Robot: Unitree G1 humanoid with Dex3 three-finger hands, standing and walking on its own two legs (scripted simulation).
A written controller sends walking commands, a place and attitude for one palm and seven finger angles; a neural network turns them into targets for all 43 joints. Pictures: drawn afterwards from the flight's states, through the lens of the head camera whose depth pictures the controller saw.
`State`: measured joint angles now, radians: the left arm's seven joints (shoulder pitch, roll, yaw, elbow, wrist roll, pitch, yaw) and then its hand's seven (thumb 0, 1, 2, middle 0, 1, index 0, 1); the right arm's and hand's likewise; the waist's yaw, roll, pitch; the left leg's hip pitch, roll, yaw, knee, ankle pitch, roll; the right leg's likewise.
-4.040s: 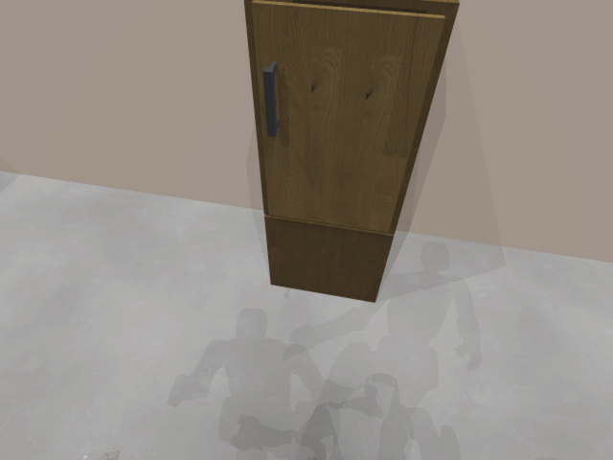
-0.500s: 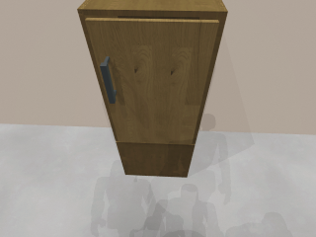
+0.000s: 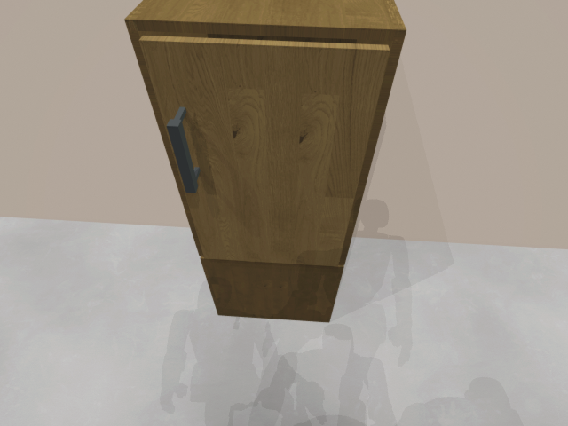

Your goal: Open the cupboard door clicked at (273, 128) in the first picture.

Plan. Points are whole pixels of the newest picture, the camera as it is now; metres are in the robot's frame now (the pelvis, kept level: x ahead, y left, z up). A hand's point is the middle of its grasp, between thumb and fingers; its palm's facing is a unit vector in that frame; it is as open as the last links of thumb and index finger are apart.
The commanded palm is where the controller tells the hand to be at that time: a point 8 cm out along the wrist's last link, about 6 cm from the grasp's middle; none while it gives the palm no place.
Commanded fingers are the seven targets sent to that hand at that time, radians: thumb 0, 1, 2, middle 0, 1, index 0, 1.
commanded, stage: come to a stop and stand still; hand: left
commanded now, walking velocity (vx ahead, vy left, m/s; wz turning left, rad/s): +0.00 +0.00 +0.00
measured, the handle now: (186, 152) +0.55 +0.22 +0.07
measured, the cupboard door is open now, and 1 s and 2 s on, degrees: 0 0 0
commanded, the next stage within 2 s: look again from close up in 0.68 s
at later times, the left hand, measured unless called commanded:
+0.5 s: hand out of the picture +0.06 +0.22 -0.16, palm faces +0.02 -0.96 -0.28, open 7.4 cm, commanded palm none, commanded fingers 0.00 0.90 0.90 -0.20 -0.30 -0.20 -0.30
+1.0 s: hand out of the picture +0.06 +0.21 -0.16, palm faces +0.01 -0.96 -0.27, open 7.4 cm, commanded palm none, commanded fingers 0.00 0.90 0.90 -0.20 -0.30 -0.20 -0.30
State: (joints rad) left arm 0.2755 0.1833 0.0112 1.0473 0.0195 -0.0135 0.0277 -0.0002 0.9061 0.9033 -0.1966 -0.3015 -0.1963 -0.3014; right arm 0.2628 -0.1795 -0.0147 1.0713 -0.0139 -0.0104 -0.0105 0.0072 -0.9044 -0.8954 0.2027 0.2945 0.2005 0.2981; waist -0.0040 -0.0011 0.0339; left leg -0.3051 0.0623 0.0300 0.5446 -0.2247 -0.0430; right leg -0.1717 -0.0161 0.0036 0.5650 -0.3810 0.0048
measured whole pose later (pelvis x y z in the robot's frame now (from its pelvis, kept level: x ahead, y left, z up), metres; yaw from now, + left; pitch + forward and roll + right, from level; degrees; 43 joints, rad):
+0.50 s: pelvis +0.03 +0.00 +0.00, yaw +0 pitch +0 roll +1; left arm 0.22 0.26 0.01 1.08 0.02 -0.01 0.02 0.00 0.91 0.90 -0.20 -0.30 -0.20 -0.30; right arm 0.13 -0.24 -0.01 1.08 -0.01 -0.01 -0.01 0.01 -0.90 -0.90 0.20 0.29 0.20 0.30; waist 0.02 -0.02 0.03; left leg -0.25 0.05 0.04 0.50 -0.24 -0.04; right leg -0.11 -0.03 0.00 0.49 -0.38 0.01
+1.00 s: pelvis +0.03 +0.00 +0.01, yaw +0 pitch +0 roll +1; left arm 0.22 0.25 0.01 1.09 0.02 -0.01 0.02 0.00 0.91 0.90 -0.20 -0.30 -0.20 -0.30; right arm 0.16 -0.24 0.00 1.13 -0.01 -0.01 -0.01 0.01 -0.90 -0.90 0.20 0.29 0.20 0.30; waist 0.01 -0.02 0.03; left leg -0.22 0.05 0.03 0.46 -0.23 -0.04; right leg -0.07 -0.03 0.00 0.45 -0.37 0.01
